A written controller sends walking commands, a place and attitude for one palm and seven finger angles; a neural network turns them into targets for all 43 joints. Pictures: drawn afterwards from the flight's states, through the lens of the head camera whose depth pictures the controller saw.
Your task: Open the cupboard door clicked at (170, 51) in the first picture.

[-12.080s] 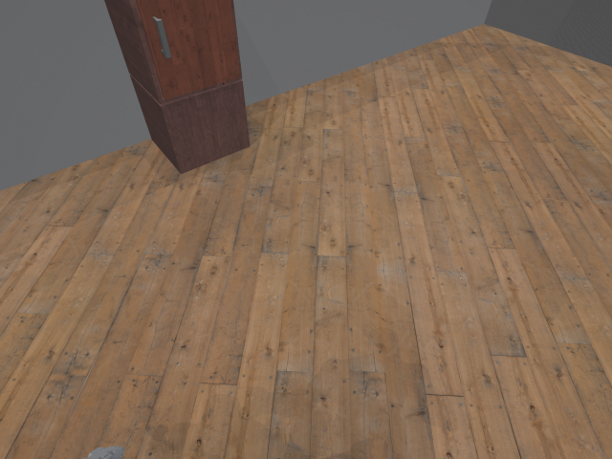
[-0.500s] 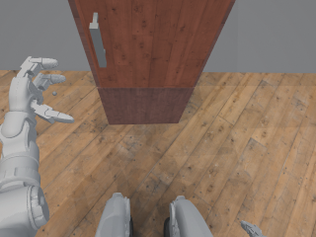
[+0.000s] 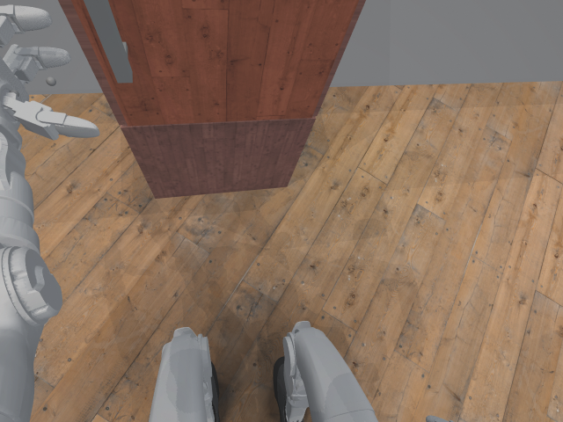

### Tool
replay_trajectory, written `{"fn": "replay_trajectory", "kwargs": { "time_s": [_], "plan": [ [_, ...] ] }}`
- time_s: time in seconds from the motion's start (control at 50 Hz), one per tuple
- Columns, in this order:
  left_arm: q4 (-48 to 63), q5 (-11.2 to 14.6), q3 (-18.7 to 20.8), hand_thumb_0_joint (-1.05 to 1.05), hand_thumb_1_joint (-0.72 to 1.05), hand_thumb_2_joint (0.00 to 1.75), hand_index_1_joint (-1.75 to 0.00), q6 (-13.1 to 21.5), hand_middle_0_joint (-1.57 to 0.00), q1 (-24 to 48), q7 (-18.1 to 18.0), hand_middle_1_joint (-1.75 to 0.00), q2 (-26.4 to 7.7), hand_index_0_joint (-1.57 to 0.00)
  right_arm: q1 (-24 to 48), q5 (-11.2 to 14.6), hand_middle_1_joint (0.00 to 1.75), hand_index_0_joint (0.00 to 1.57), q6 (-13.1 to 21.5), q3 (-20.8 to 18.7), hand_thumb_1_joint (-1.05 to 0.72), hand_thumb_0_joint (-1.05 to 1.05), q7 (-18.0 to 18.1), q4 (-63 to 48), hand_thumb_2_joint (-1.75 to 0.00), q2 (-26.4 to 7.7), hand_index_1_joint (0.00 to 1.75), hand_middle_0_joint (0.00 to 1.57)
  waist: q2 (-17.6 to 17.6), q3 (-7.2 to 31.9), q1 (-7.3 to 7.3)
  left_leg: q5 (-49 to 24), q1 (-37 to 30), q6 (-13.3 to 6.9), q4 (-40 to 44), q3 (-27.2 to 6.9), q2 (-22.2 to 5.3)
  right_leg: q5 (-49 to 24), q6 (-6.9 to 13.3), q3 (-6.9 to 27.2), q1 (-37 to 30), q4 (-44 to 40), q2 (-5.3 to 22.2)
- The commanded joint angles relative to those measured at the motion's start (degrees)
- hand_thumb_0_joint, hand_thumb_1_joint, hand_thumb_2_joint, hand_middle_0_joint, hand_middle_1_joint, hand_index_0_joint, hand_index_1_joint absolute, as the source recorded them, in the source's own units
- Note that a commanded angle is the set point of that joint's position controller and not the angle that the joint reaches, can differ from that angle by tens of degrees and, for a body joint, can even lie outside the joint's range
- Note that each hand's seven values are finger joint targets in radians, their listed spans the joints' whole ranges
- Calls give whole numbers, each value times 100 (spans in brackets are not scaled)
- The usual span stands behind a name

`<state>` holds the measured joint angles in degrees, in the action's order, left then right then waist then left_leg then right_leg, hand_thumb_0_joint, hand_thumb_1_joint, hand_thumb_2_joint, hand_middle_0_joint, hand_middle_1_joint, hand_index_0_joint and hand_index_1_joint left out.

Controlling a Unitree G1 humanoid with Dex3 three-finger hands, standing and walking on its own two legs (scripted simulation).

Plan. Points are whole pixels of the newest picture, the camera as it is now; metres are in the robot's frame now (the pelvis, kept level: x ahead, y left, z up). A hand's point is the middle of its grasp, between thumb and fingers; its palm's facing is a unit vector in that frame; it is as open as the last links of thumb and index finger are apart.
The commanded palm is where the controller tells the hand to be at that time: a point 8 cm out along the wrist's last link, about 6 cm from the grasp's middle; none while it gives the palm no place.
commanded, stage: move the hooked fingers beside the handle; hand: left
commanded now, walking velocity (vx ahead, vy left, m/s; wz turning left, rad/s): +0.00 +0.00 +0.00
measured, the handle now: (110, 25) +0.62 +0.18 +0.07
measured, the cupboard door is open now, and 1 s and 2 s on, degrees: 0 0 0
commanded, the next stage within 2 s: slide the fingers in behind the handle in 0.96 s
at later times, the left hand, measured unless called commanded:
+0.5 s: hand (52, 67) +0.57 +0.25 +0.04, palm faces +0.08 -1.00 -0.02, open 14.0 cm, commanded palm +0.55 +0.26 +0.05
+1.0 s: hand (59, 68) +0.56 +0.24 +0.05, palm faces +0.07 -1.00 -0.03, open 14.0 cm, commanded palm +0.56 +0.25 +0.05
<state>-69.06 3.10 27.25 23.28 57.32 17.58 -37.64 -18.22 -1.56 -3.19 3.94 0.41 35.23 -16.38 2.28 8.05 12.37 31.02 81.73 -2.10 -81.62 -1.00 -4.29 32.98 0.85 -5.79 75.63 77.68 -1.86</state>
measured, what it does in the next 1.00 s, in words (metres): stands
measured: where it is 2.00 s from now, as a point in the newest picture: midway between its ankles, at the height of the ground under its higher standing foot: (249, 414)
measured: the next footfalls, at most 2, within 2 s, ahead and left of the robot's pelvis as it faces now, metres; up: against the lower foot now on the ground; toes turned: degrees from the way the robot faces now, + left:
none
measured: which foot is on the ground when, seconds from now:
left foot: down 0.00-1.00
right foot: down 0.00-1.00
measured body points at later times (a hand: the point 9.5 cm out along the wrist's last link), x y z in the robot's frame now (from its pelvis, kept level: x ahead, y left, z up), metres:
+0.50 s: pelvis +0.00 +0.00 +0.00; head +0.22 +0.05 +0.39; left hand +0.56 +0.30 +0.05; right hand -0.02 -0.25 -0.10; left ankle +0.05 +0.10 -0.59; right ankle +0.03 -0.12 -0.59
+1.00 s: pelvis +0.00 +0.00 +0.00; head +0.20 +0.05 +0.40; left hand +0.55 +0.29 +0.05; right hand +0.02 -0.26 -0.10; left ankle +0.05 +0.10 -0.59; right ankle +0.03 -0.12 -0.59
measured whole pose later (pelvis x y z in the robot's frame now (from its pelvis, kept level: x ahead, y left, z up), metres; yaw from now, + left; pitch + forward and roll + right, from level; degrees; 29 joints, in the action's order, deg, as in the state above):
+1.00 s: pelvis +0.00 +0.00 +0.00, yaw -1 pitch +32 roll -7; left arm -69.6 0.9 26.8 22.9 61.0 14.6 -38.7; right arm -18.4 -2.4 -5.6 4.6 -1.4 34.1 -15.5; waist 2.5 7.5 13.5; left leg 31.7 83.6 -2.4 -82.4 -1.5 -4.4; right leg 33.1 0.5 -6.1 77.0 77.6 -2.2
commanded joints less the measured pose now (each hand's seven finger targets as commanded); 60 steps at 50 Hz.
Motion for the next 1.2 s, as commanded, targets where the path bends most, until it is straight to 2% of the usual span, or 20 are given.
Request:
{"fn": "replay_trajectory", "kwargs": {
  "time_s": [0.0,0.06,0.1,0.14,0.2,0.26,0.32,0.5,0.56,0.66,0.74,0.78,0.84,0.86,0.92,1.0,1.08,1.12,1.14,1.18],
  "plan": [
    [1093,5,168,0,-50,30,-120,360,-30,2587,-63,-120,-1687,-30,-1235,-60,30,20,-39,-394,-90,0,33,-200,-90,-1143,30,20,1302,3361,90,-2383,-3318,-23,710,-555,73,-1606,78,257,-635,-871,-147],
    [1068,-59,264,0,-50,30,-120,243,-30,2727,-78,-120,-1888,-30,-1327,-73,30,20,-108,-379,-90,0,14,-197,-90,-1177,30,20,1317,3469,103,-2424,-3291,-19,668,-563,49,-1656,61,252,-653,-864,-147],
    [880,-91,199,0,-50,30,-120,159,-30,2985,-103,-120,-1857,-30,-1382,-80,30,20,-120,-333,-90,0,8,-178,-90,-1165,30,20,1172,3238,247,-2278,-3031,-59,627,-572,50,-1592,48,243,-588,-862,-161],
    [924,-172,198,0,-50,30,-120,103,-30,3309,-158,-120,-2000,-30,-1441,-101,30,20,-130,-322,-90,0,21,-165,-90,-1187,30,20,1264,3309,313,-2226,-2950,-67,559,-570,41,-1558,37,240,-518,-830,-160],
    [932,-218,232,0,-50,30,-120,92,-30,3078,-160,-120,-1985,-30,-1529,-124,30,20,-153,-324,-90,0,-22,-194,-90,-1178,30,20,1420,3520,236,-2493,-3206,-45,570,-635,31,-1648,77,200,-438,-761,-175],
    [1135,-200,413,0,-50,30,-120,58,-30,2817,-107,-120,-2216,-30,-1559,-114,30,20,-215,-324,-90,0,-37,-248,-90,-1179,30,20,1389,3699,113,-2676,-3203,-40,583,-585,19,-1860,62,221,-745,-775,-181],
    [1229,-155,479,0,-50,30,-120,7,-30,2695,-52,-120,-2247,-30,-1553,-96,30,20,-245,-315,-90,0,-63,-263,-90,-1169,30,20,1420,3658,67,-2690,-3191,-34,617,-574,9,-1912,59,212,-808,-783,-181],
    [1691,-30,209,0,-50,30,-120,142,-30,2807,-84,-120,-1641,-30,-1587,-95,30,20,-196,-435,-90,0,-95,-57,-90,-1125,30,20,1650,3720,146,-2948,-4054,35,779,-739,-27,-1844,92,151,-452,-930,-176],
    [1285,-34,16,0,-50,30,-120,25,-30,2655,-126,-120,-1386,-30,-1545,-93,30,20,-224,-415,-90,0,-93,-42,-90,-1119,30,20,1450,3199,219,-2641,-3771,23,829,-695,-12,-1689,74,122,-370,-1021,-170],
    [1446,-26,92,0,-50,30,-120,198,-30,2551,-185,-120,-1453,-30,-1464,-108,30,20,-240,-418,-90,0,-96,-135,-90,-1110,30,20,1454,3364,112,-2872,-3827,35,824,-649,16,-1847,98,148,-570,-991,-173],
    [1288,-30,-92,0,-50,30,-120,293,-30,2635,-240,-120,-1200,-30,-1386,-108,30,20,-260,-421,-90,0,-121,-134,-90,-1100,30,20,1451,3116,194,-2726,-3774,51,830,-674,17,-1721,97,137,-380,-981,-170],
    [1079,-31,23,0,-50,30,-120,265,-30,2534,-280,-120,-1330,-30,-1351,-96,30,20,-266,-401,-90,0,-110,-173,-90,-1119,30,20,1183,3040,196,-2421,-3450,10,806,-612,43,-1618,78,165,-514,-1000,-180],
    [1176,-109,132,0,-50,30,-120,347,-30,2744,-316,-120,-1602,-30,-1332,-104,30,20,-274,-373,-90,0,-89,-198,-90,-1141,30,20,1265,3166,173,-2417,-3376,9,750,-605,53,-1618,85,187,-557,-924,-170],
    [1255,-124,-15,0,-50,30,-120,377,-30,2877,-315,-120,-1454,-30,-1310,-112,30,20,-265,-376,-90,0,-98,-197,-90,-1111,30,20,1430,3222,211,-2439,-3445,7,730,-599,58,-1620,89,202,-499,-923,-170],
    [1258,-141,103,0,-50,30,-120,425,-30,2916,-306,-120,-1631,-30,-1333,-114,30,20,-267,-373,-90,0,-91,-190,-90,-1134,30,20,1428,3402,198,-2511,-3482,9,673,-625,44,-1659,91,206,-506,-860,-174],
    [1074,-139,-38,0,-50,30,-120,308,-30,3108,-268,-120,-1503,-30,-1369,-104,30,20,-259,-357,-90,0,-71,-145,-90,-1143,30,20,1401,3299,321,-2319,-3391,-16,637,-660,41,-1541,88,189,-319,-838,-174],
    [1210,-136,55,0,-50,30,-120,211,-30,3188,-266,-120,-1650,-30,-1424,-122,30,20,-251,-351,-90,0,-59,-154,-90,-1142,30,20,1457,3549,261,-2388,-3358,-16,592,-653,41,-1603,78,193,-445,-810,-177],
    [1285,-151,-61,0,-50,30,-120,207,-30,3156,-271,-120,-1472,-30,-1435,-128,30,20,-258,-361,-90,0,-78,-137,-90,-1135,30,20,1658,3643,244,-2531,-3631,31,635,-734,14,-1603,106,150,-247,-768,-175],
    [1197,-124,-99,0,-50,30,-120,159,-30,3121,-287,-120,-1351,-30,-1448,-128,30,20,-255,-367,-90,0,-90,-121,-90,-1115,30,20,1499,3562,276,-2493,-3537,11,619,-720,22,-1616,91,152,-285,-800,-184],
    [1335,-110,34,0,-50,30,-120,124,-30,3092,-351,-120,-1494,-30,-1507,-132,30,20,-261,-377,-90,0,-87,-131,-90,-1122,30,20,1442,3648,219,-2532,-3479,-4,635,-668,27,-1694,78,181,-507,-837,-183]
  ]
}}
